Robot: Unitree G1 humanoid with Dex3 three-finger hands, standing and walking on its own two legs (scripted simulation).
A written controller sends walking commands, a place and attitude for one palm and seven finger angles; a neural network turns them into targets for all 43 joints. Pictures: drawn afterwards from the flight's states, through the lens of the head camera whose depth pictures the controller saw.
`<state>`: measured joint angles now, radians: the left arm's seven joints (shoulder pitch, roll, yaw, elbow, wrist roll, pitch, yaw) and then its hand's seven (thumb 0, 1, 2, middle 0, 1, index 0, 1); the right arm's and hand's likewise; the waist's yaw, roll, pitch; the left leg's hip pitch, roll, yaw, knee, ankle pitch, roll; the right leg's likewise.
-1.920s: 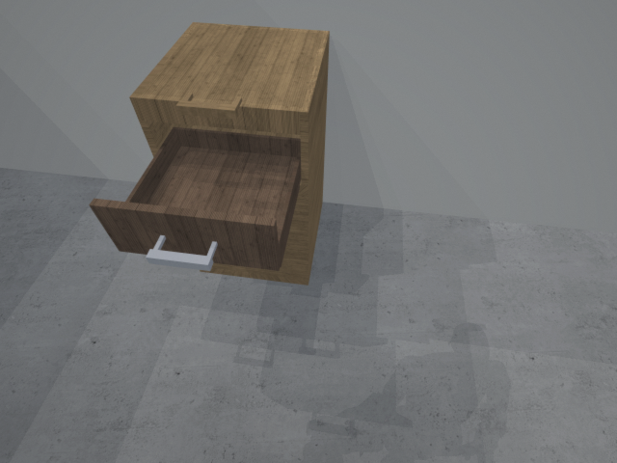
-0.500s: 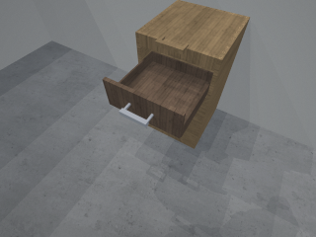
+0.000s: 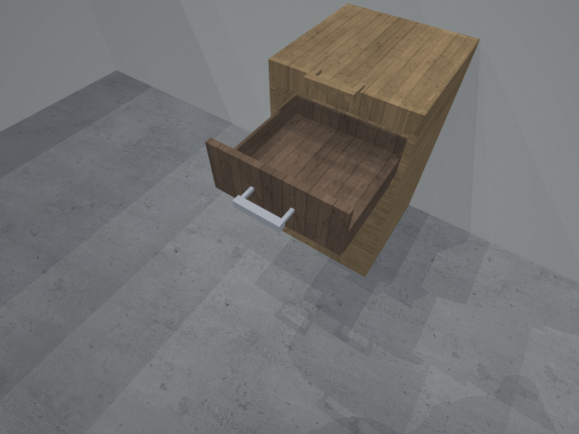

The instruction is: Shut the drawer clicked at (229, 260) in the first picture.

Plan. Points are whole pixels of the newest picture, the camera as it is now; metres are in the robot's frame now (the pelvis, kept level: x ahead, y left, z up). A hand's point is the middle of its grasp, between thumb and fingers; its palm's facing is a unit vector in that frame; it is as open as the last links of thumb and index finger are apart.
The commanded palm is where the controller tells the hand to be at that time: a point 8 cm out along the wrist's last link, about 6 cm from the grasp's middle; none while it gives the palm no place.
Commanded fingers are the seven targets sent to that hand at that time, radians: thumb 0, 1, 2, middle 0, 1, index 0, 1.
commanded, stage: look at it before walking up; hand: left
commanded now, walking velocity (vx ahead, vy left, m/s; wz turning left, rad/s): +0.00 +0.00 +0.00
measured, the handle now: (264, 207) +0.60 +0.10 -0.16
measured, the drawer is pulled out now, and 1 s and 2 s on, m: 0.29 0.29 0.29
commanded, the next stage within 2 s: turn to face it in 0.42 s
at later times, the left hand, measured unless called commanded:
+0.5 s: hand out of the picture +0.04 +0.19 -0.17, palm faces +0.01 -0.98 -0.22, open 7.4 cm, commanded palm none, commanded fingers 0.00 0.90 0.90 -0.20 -0.30 -0.20 -0.30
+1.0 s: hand out of the picture +0.08 +0.17 -0.17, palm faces -0.13 -0.95 -0.30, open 7.4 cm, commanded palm none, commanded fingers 0.00 0.90 0.90 -0.20 -0.30 -0.20 -0.30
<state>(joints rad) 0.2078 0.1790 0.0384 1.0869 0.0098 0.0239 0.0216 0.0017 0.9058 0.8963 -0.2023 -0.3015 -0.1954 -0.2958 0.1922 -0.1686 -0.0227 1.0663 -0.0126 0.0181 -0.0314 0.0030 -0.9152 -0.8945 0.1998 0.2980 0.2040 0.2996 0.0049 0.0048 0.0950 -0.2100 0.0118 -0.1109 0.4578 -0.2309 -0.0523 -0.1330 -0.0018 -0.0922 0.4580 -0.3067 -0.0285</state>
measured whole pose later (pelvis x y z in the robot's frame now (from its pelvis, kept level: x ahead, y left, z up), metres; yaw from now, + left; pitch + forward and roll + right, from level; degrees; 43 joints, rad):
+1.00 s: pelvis -0.02 -0.03 -0.01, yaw -11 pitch -1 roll +2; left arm 0.17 0.23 0.10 0.96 0.03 0.05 -0.01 0.00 0.91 0.90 -0.20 -0.30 -0.20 -0.30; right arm 0.16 -0.22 -0.07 1.00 -0.01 0.06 -0.05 0.00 -0.90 -0.89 0.20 0.30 0.21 0.30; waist 0.01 0.02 0.15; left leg -0.40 0.06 -0.01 0.95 -0.48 -0.06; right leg -0.26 0.06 -0.02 0.60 -0.32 -0.09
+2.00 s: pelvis +0.05 -0.05 -0.01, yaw -26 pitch +0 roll +1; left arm 0.21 0.20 0.05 0.99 0.02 0.02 -0.01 0.00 0.90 0.90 -0.20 -0.30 -0.20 -0.30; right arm 0.33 -0.21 -0.04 1.03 -0.03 -0.01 0.00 0.00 -0.90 -0.89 0.20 0.30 0.20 0.30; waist -0.02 -0.02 0.08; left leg -0.29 0.01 0.06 0.55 -0.24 0.00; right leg -0.20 -0.05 -0.01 0.64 -0.44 0.00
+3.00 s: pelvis +0.11 -0.08 -0.01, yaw -23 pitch -3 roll +0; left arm 0.25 0.19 0.00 0.93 0.02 0.02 0.04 0.00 0.90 0.90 -0.20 -0.30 -0.20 -0.30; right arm 0.20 -0.19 -0.01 0.92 -0.02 0.02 0.01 0.00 -0.90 -0.89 0.20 0.30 0.20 0.30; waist 0.01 0.02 0.01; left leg -0.25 -0.01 0.04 0.57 -0.26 0.04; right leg -0.22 0.01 -0.01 0.56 -0.29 -0.01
